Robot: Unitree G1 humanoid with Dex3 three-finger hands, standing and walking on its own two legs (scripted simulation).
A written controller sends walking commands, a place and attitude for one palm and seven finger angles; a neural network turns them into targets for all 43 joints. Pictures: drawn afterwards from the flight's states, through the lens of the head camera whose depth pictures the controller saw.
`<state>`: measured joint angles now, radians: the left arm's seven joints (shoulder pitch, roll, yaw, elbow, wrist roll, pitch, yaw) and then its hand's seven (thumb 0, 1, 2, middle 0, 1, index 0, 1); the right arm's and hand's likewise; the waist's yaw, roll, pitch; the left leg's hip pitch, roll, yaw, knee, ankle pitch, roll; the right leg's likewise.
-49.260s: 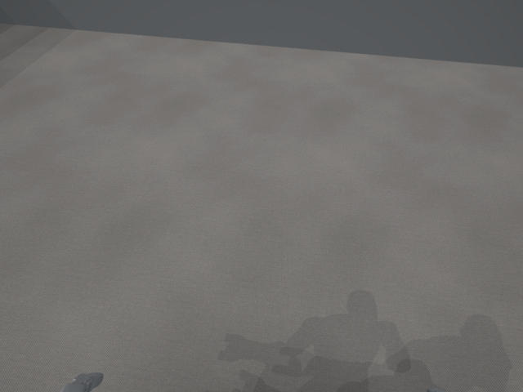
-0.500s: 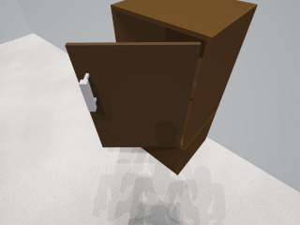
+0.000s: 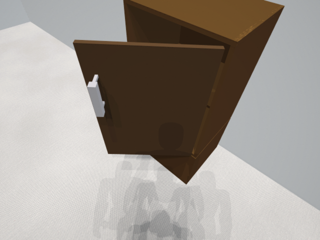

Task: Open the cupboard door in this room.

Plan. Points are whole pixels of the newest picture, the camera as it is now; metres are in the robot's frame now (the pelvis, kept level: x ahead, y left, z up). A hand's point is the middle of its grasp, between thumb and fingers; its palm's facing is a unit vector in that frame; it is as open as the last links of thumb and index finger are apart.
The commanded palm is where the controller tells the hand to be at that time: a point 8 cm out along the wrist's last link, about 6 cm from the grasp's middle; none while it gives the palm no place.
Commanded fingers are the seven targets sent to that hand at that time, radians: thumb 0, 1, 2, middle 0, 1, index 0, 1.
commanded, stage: look again from close up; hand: left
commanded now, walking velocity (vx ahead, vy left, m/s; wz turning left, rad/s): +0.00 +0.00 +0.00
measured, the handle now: (98, 96) +0.53 +0.24 +0.03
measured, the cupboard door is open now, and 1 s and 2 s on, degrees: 41 41 41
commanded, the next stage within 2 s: raise the hand with hooked fingers in 0.28 s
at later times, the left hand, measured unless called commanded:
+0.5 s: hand (79, 236) +0.15 +0.21 -0.09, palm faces +0.26 -0.95 -0.17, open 7.4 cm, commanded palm +0.12 +0.25 -0.06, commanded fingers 0.00 0.74 0.83 -0.21 -0.41 -0.21 -0.41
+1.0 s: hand (79, 212) +0.19 +0.21 -0.03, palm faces +0.06 -1.00 -0.07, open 9.8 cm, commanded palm +0.16 +0.27 -0.02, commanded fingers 0.00 0.15 0.58 -0.25 -0.78 -0.25 -0.78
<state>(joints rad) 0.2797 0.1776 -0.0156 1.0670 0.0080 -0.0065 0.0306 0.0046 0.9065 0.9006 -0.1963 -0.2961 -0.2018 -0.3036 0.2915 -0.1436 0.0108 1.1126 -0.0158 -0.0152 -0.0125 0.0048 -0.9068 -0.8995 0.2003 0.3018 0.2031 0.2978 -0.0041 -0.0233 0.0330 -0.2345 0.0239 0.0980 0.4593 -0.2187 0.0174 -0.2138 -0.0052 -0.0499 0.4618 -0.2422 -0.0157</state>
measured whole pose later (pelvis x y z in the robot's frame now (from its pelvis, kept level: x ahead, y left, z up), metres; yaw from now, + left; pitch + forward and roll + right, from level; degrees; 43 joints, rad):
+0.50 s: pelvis +0.02 +0.01 +0.00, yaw +2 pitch +0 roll +1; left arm 0.45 0.18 0.04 0.31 -0.12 -0.01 0.09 0.02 0.89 0.89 -0.20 -0.31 -0.20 -0.32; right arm 0.30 -0.19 0.00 0.88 0.03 -0.18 -0.05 0.01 -0.91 -0.90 0.20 0.30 0.20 0.30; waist 0.00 -0.02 0.00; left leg -0.24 -0.02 0.09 0.49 -0.26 0.03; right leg -0.23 -0.05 -0.06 0.53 -0.31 0.00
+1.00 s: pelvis -0.02 -0.02 -0.08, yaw +4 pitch +13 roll -2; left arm 0.32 0.28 0.25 0.08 -0.32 -0.44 -0.38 0.01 0.37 0.68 -0.23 -0.63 -0.24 -0.64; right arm 0.17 -0.23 0.01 0.59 0.03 -0.24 -0.07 0.01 -0.90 -0.90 0.20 0.30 0.21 0.30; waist 0.04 0.02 -0.10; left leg -0.89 0.06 -0.03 1.13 -0.48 -0.02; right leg -0.80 0.00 -0.16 1.09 -0.52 -0.06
